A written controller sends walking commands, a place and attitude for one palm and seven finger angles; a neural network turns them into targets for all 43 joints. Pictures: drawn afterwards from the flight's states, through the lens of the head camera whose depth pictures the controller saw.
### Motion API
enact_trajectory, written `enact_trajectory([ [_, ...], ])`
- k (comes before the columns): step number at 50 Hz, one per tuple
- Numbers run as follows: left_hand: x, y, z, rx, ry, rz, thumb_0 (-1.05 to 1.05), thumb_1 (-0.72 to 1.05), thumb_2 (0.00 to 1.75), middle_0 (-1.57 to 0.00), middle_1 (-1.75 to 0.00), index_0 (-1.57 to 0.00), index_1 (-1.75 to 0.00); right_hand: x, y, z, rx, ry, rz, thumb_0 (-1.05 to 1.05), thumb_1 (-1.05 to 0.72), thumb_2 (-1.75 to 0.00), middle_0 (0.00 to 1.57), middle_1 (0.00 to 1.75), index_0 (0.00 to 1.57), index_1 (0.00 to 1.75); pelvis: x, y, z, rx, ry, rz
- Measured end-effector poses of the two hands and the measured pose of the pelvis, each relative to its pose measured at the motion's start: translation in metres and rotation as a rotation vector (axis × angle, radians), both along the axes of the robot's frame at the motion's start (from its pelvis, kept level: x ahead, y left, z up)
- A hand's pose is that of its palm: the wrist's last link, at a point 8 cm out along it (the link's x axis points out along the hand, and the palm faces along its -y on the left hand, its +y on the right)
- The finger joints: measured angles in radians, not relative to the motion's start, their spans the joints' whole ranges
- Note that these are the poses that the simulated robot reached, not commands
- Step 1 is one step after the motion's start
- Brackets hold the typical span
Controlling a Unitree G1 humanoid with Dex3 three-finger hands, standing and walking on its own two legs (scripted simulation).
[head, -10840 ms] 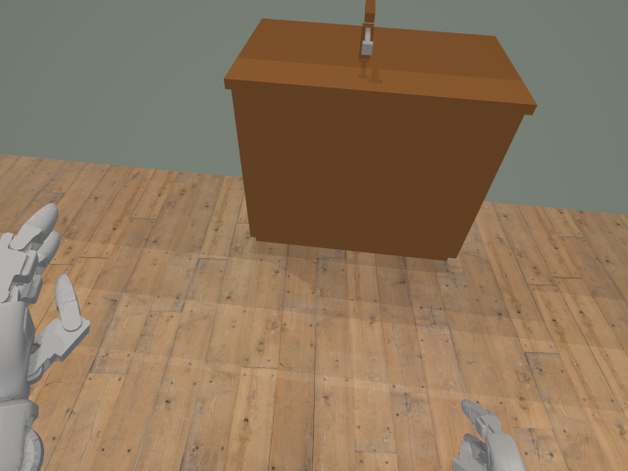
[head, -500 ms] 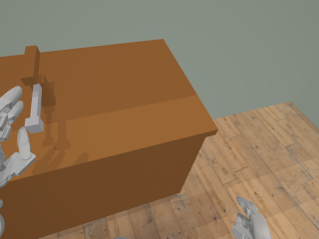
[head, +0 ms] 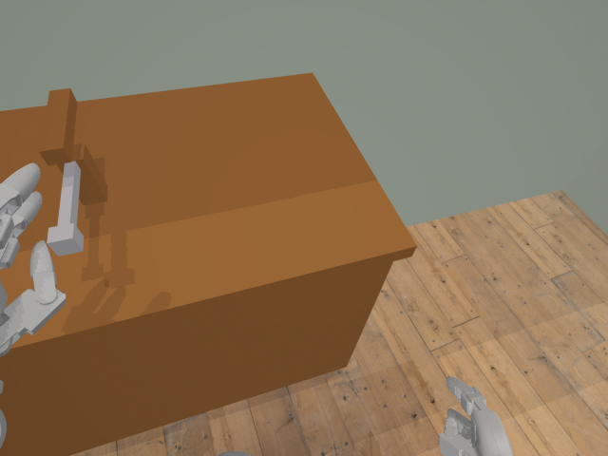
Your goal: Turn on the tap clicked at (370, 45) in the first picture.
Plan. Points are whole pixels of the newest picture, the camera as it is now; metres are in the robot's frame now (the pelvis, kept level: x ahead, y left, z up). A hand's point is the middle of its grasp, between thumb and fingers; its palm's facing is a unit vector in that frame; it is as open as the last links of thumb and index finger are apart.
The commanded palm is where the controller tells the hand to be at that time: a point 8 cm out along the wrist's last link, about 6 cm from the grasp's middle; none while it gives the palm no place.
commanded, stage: shuffle to correct the standing spot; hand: left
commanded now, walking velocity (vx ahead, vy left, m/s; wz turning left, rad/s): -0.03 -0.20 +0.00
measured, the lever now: (66, 239) +0.33 +0.32 +0.09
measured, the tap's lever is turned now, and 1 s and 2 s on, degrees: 0 0 0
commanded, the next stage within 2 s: come to a stop and stand still in 2.00 s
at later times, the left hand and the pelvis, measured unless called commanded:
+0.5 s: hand (64, 297) +0.22 +0.24 +0.16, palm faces +0.31 -0.86 -0.40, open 7.4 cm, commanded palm +0.16 +0.28 +0.19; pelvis +0.00 +0.00 +0.00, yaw +0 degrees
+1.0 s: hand (63, 294) +0.23 +0.24 +0.17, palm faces +0.32 -0.86 -0.40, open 7.4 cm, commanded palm +0.16 +0.28 +0.19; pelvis +0.01 +0.00 +0.00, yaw +0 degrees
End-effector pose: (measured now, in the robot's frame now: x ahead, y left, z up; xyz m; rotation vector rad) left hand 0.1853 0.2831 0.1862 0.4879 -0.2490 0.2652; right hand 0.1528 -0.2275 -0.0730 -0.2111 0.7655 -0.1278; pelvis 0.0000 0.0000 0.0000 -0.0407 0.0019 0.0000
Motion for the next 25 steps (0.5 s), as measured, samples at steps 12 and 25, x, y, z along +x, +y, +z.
enact_trajectory([
  [12, 0.0044, -0.0022, -0.0008, -0.005, -0.001, -0.002, 0.02, 0.89, 0.89, -0.21, -0.31, -0.22, -0.30, 0.0031, -0.0056, 0.0000, -0.014, 0.006, -0.012, 0.01, -0.91, -0.90, 0.20, 0.30, 0.20, 0.30, 0.0042, -0.0011, -0.0005, 0.005, -0.003, 0.004],
  [25, 0.0023, -0.0005, -0.0069, -0.035, 0.005, 0.004, 0.01, 0.88, 0.89, -0.21, -0.31, -0.22, -0.30, 0.0048, -0.0037, 0.0000, -0.018, 0.005, -0.012, 0.01, -0.91, -0.90, 0.20, 0.30, 0.20, 0.30, 0.0045, 0.0010, -0.0023, 0.013, -0.002, 0.002],
])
